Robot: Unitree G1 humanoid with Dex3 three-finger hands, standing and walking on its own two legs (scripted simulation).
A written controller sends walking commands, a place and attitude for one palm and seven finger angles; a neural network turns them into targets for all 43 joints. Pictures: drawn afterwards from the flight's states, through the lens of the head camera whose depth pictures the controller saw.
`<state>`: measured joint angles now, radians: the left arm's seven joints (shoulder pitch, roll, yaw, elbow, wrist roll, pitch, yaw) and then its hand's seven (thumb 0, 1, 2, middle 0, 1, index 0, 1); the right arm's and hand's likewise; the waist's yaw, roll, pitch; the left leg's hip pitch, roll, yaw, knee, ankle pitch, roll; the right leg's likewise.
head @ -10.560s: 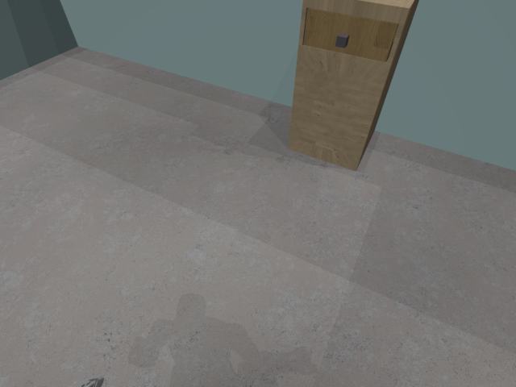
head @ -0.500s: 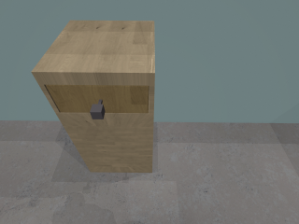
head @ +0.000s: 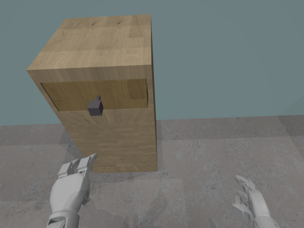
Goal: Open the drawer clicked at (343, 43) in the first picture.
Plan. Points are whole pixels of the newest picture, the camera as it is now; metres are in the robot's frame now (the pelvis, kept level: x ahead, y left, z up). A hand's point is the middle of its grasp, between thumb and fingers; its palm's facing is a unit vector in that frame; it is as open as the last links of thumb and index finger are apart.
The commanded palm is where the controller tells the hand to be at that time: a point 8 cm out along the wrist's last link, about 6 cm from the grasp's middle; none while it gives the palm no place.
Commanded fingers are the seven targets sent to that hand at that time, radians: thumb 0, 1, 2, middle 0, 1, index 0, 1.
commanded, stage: raise the hand with hooked fingers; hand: left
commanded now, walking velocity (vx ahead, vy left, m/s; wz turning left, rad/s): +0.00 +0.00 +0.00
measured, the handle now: (96, 104) +0.54 +0.27 -0.02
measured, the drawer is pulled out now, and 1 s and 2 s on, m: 0.00 0.00 0.00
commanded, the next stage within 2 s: move the hooked fingers above the handle in 1.58 s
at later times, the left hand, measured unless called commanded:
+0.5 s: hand (68, 186) +0.22 +0.24 +0.01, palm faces -0.02 -0.11 -0.99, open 10.9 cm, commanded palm +0.19 +0.24 +0.07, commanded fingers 0.00 -0.08 0.48 -0.27 -0.93 -0.27 -0.93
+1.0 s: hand (57, 155) +0.27 +0.27 +0.07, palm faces +0.05 -0.08 -1.00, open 13.5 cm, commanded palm +0.25 +0.27 +0.13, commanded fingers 0.00 -0.50 0.30 -0.30 -1.20 -0.30 -1.20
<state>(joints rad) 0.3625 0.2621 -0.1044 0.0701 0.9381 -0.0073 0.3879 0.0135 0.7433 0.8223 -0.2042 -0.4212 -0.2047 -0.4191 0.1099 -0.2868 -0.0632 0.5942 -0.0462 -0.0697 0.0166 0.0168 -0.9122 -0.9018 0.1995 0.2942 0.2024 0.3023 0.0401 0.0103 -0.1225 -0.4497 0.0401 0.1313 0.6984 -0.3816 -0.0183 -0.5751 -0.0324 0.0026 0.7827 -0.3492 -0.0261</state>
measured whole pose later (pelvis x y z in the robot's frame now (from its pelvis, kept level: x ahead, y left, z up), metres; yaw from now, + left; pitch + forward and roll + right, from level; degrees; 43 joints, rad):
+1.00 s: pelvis +0.00 +0.02 +0.02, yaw +3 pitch +2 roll +1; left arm 0.01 0.40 -0.10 0.09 1.00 0.08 0.19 0.00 -0.41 0.34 -0.31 -1.15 -0.31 -1.15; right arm 0.11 -0.23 0.00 0.61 -0.01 0.06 -0.03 0.01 -0.90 -0.90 0.20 0.29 0.20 0.30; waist 0.08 0.05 -0.02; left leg -0.27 0.02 0.08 0.54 -0.31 0.00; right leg -0.34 -0.05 -0.05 0.58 -0.27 0.00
